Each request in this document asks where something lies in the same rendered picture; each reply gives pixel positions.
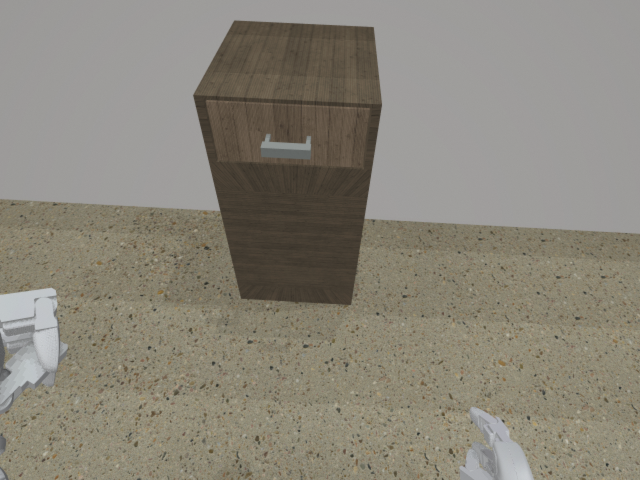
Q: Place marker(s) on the drawer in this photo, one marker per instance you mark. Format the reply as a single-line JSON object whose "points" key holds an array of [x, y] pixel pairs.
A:
{"points": [[338, 134]]}

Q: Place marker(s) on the left robot hand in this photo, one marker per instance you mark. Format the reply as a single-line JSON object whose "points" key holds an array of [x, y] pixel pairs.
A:
{"points": [[29, 328]]}

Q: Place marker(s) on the right robot hand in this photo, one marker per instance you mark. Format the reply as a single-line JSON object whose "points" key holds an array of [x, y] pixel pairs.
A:
{"points": [[506, 461]]}

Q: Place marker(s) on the handle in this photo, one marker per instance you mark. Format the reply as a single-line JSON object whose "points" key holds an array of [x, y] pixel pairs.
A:
{"points": [[286, 150]]}

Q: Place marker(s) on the cabinet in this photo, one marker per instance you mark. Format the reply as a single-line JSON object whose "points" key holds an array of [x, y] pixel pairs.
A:
{"points": [[294, 231]]}

